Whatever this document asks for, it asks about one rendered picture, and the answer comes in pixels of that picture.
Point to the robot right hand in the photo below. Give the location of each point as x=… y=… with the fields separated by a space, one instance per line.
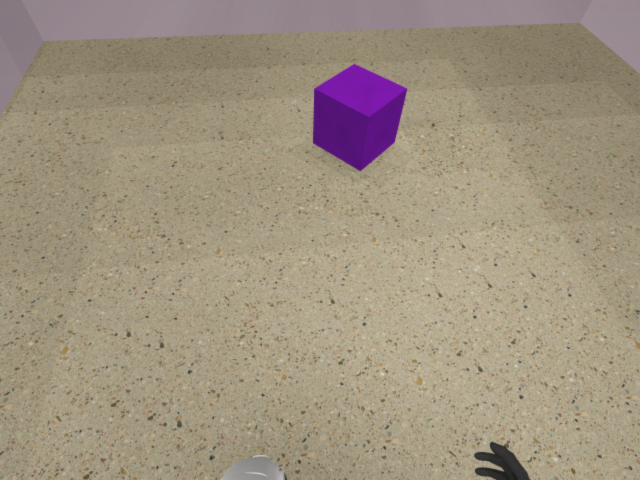
x=502 y=458

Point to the carton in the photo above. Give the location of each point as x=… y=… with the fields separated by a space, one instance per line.
x=356 y=115

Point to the left robot thigh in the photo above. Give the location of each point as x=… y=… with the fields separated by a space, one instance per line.
x=255 y=468

